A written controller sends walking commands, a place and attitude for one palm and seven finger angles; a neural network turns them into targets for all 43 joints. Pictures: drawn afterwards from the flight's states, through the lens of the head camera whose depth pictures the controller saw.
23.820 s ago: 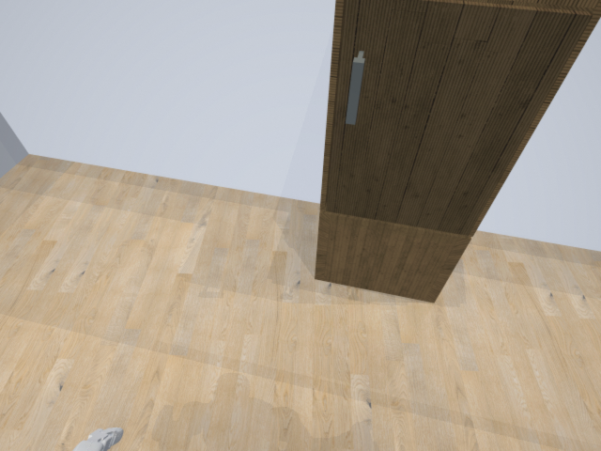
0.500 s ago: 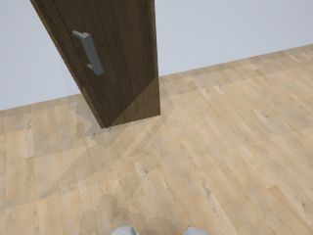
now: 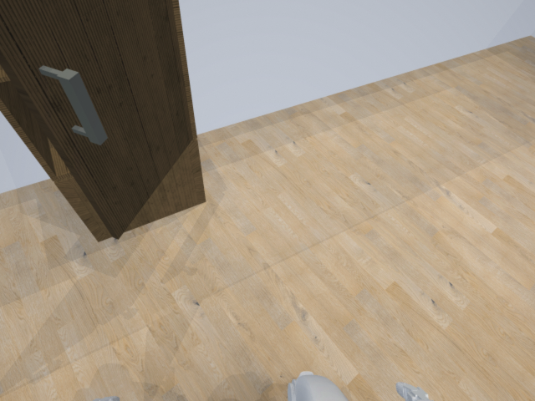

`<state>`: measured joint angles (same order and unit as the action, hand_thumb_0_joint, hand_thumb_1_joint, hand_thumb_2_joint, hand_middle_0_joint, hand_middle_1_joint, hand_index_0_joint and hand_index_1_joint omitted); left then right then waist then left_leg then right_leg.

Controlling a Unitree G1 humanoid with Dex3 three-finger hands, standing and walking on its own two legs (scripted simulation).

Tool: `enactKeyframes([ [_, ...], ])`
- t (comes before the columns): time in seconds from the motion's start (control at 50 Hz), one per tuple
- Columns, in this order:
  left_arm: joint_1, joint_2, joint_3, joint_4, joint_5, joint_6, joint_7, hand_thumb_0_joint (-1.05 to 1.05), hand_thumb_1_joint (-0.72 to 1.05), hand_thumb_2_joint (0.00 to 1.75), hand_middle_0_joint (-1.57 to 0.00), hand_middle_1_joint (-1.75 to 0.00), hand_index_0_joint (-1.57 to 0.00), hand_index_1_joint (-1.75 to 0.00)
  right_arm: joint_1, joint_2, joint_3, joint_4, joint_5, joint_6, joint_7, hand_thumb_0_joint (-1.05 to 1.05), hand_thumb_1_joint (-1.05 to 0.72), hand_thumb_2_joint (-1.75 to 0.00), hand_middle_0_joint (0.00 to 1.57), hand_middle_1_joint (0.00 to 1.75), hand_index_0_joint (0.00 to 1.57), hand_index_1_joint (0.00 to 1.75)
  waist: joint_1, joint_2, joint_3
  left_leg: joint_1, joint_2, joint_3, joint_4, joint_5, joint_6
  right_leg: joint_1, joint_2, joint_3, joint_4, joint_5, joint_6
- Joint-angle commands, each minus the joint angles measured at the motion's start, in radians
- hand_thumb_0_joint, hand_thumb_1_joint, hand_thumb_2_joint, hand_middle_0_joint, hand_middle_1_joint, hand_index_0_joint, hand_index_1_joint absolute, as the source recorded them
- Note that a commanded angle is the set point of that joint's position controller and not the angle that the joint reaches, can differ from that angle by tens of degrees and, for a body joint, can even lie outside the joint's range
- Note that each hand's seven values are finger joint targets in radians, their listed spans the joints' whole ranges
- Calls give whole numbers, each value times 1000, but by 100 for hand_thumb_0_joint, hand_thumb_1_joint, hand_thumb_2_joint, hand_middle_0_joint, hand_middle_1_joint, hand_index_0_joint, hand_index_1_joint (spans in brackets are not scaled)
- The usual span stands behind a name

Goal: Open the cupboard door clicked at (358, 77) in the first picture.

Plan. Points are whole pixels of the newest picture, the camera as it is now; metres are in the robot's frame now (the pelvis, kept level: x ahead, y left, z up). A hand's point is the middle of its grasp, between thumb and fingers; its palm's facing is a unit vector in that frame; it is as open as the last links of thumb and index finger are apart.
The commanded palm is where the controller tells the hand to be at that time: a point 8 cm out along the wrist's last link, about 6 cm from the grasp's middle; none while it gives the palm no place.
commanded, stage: walk to a spot facing it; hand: left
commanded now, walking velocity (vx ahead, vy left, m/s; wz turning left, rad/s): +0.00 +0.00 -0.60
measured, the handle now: (74, 106) +0.52 +0.40 +0.08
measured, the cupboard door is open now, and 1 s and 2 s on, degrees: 41 41 41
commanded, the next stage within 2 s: turn to face it in 1.92 s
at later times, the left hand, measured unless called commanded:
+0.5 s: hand (191, 386) +0.15 +0.13 -0.16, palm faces -0.33 -0.91 -0.24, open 7.4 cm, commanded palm none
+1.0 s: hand (312, 276) +0.37 -0.07 -0.17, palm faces -0.69 -0.71 -0.17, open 7.4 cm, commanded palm none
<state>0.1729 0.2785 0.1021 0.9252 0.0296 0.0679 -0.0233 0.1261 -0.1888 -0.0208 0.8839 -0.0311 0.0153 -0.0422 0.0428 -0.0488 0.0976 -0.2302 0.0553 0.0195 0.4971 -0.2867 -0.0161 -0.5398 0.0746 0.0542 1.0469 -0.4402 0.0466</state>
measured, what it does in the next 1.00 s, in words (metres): walks ahead, turning right: right foot, then left foot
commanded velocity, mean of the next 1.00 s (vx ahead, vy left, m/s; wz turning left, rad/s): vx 0.22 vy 0.00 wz -0.58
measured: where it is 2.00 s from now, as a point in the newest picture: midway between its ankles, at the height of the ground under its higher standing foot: (394, 329)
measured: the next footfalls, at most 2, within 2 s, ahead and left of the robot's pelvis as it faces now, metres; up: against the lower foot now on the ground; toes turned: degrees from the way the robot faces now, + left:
right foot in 0.22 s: +0.03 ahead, -0.15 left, +0.00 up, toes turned -14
left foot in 0.60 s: +0.12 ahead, +0.07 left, +0.00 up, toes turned -20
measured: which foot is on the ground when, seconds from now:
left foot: down 0.00-0.22, up 0.24-0.58, down 0.60-1.00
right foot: up 0.00-0.20, down 0.22-0.60, up 0.62-1.00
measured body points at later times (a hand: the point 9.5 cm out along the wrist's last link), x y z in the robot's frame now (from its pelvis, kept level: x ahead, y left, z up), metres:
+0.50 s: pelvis +0.01 -0.03 +0.00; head +0.06 -0.05 +0.45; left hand +0.17 +0.18 -0.14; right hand +0.00 -0.31 -0.14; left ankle +0.06 +0.10 -0.69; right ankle -0.01 -0.14 -0.74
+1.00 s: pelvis +0.14 -0.11 -0.02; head +0.19 -0.15 +0.43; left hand +0.41 -0.03 -0.15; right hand -0.09 -0.21 -0.15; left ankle +0.08 +0.09 -0.74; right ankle +0.17 -0.24 -0.72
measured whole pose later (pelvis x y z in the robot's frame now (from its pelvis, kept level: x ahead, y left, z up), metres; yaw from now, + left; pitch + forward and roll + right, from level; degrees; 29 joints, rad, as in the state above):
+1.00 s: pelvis +0.14 -0.11 -0.02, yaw -38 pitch +2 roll -1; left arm 0.03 0.22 0.06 0.91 0.03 0.03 -0.07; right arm 0.52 -0.17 0.00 1.05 -0.04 -0.04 -0.03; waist -0.07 0.01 0.11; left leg 0.06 0.15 0.31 0.42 -0.46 -0.09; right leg -0.53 -0.01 -0.15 0.70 -0.26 -0.06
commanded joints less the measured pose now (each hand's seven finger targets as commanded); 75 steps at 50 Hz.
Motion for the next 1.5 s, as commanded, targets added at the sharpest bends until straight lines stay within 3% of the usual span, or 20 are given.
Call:
enactKeyframes([
  [0.0, -4, 42, 11, -93, -8, -19, -17, 0, 90, 90, -20, -30, -20, -30, 27, -196, -54, -69, -6, -28, -16, 0, -90, -90, 20, 30, 20, 30, -24, 245, -103, 111, 224, -37, -126, 529, 123, -45, -78, -49, 61, 5, 26],
  [0.1, -60, 28, -7, -110, -10, -32, -25, 0, 90, 90, -20, -30, -20, -30, 124, -238, -72, -34, -5, -20, -1, 0, -90, -90, 20, 30, 20, 30, -72, 287, -137, 160, 252, 25, -63, 557, 112, 99, -71, -145, -260, 9, -3],
  [0.16, 41, 67, 0, -73, -12, -43, -21, 0, 90, 90, -20, -30, -20, -30, 93, -259, -80, -42, 5, -14, 8, 0, -90, -90, 20, 30, 20, 30, -15, 213, -157, 46, 239, 70, 87, 454, 51, 354, -64, -153, -539, 217, -39],
  [0.18, 125, 142, 17, -46, -4, -53, -10, 0, 90, 90, -20, -30, -20, -30, 88, -223, -77, -55, 18, -13, 12, 0, -90, -90, 20, 30, 20, 30, 23, 31, -207, -110, 175, 139, 275, 269, -10, 559, -183, -6, -638, 477, -87],
  [0.2, 194, 271, 45, -30, 4, -60, 12, 0, 90, 90, -20, -30, -20, -30, 24, -128, -52, -115, 26, -13, 18, 0, -90, -90, 20, 30, 20, 30, 65, -322, -200, -378, 5, 163, 561, -351, -64, 645, -461, 407, -680, 884, -214],
  [0.24, 171, 251, 35, -32, -14, -52, 29, 0, 90, 90, -20, -30, -20, -30, 12, -157, -48, -105, 32, 4, 11, 0, -90, -90, 20, 30, 20, 30, 50, -209, -148, -416, 58, -33, 712, -331, -46, 519, -458, 374, -704, 618, -308],
  [0.3, 32, 158, 16, -78, -9, -52, 42, 0, 90, 90, -20, -30, -20, -30, 12, -156, -54, -67, 23, 10, 19, 0, -90, -90, 20, 30, 20, 30, -15, -131, -154, -335, 53, -19, 660, -175, -67, 417, -312, 266, -675, 564, -241],
  [0.52, -13, 159, 22, -79, -6, -67, 10, 0, 90, 90, -20, -30, -20, -30, 132, -130, -58, -44, 18, -34, 35, 0, -90, -90, 20, 30, 20, 30, -71, -105, -94, 61, -43, 50, 40, -70, -35, 134, -209, 353, -734, -151, -208],
  [0.54, -37, 115, 13, -91, -10, -69, 6, 0, 90, 90, -20, -30, -20, -30, 210, -160, -63, -14, 17, -46, 23, 0, -90, -90, 20, 30, 20, 30, -113, -2, -107, 250, -1, 19, -95, -74, -21, -7, -148, 300, -636, -147, -161],
  [0.58, -114, 29, -6, -157, -18, -75, -10, 0, 90, 90, -20, -30, -20, -30, 373, -315, -91, 15, -9, -61, 1, 0, -90, -90, 20, 30, 20, 30, -183, 406, -104, 353, 466, -549, -354, -429, 133, -288, -6, -15, -102, -181, -54],
  [0.62, -131, 55, 13, -147, 3, -84, -33, 0, 90, 90, -20, -30, -20, -30, 291, -252, -69, -11, -12, -70, 9, 0, -90, -90, 20, 30, 20, 30, -122, 142, -20, 196, 422, -437, -369, -294, 167, -262, -105, 18, 83, -2, -53],
  [0.72, -98, -32, -13, -94, 3, -65, -51, 0, 90, 90, -20, -30, -20, -30, 320, -140, -26, 35, -2, -95, 1, 0, -90, -90, 20, 30, 20, 30, -78, 205, -35, 246, 237, 14, -244, 389, 41, -257, -121, -77, 155, 201, -35],
  [0.88, -267, -49, -40, -123, -3, -64, -57, 0, 90, 90, -20, -30, -20, -30, 425, -140, -21, 101, -14, -88, 3, 0, -90, -90, 20, 30, 20, 30, -119, 231, -3, 295, 271, 173, -214, 554, 76, -131, -116, -191, -262, 220, -72],
  [0.96, -6, 17, -17, -45, -4, -80, -39, 0, 90, 90, -20, -30, -20, -30, 355, -196, -31, 97, -2, -82, 7, 0, -90, -90, 20, 30, 20, 30, 21, 199, -121, 203, 281, 233, 104, 935, 52, 321, -23, -236, -420, 161, -153],
  [0.98, 178, 68, 4, 15, 1, -91, -30, 0, 90, 90, -20, -30, -20, -30, 300, -194, -29, 77, 12, -86, 14, 0, -90, -90, 20, 30, 20, 30, 113, 139, -207, 19, 242, 264, 316, 815, 14, 630, -53, -186, -475, 231, -186],
  [1.0, 319, 199, 38, 42, 3, -100, -12, 0, 90, 90, -20, -30, -20, -30, 300, -118, -16, 41, 36, -86, 24, 0, -90, -90, 20, 30, 20, 30, 165, -120, -344, -316, 74, 261, 689, -8, -36, 922, -362, 279, -574, 195, -293],
  [1.02, 317, 248, 44, 49, -26, -94, 3, 0, 90, 90, -20, -30, -20, -30, 229, -108, -20, 3, 41, -82, 21, 0, -90, -90, 20, 30, 20, 30, 139, -204, -342, -472, 14, 104, 940, -337, -33, 877, -497, 578, -730, 259, -338],
  [1.06, 132, 160, 20, 8, -32, -95, 18, 0, 90, 90, -20, -30, -20, -30, 183, -113, -38, 15, 26, -76, 26, 0, -90, -90, 20, 30, 20, 30, 43, -45, -94, -480, 114, -13, 916, -110, -25, 542, -449, 413, -806, 178, -294],
  [1.16, 46, 51, -14, 5, -13, -137, 23, 0, 90, 90, -20, -30, -20, -30, 276, -50, -35, 95, 4, -31, 36, 0, -90, -90, 20, 30, 20, 30, -89, -20, -112, -287, 119, 9, 635, 18, -45, 301, -279, 113, -833, 384, -215],
  [1.48, 369, 4, -46, 171, -12, -169, 55, 0, 90, 90, -20, -30, -20, -30, -187, -47, -36, -16, 18, -46, 72, 0, -90, -90, 20, 30, 20, 30, 11, -32, 16, -515, 26, 63, 306, 84, -8, 699, -308, 132, -793, 934, -190],
])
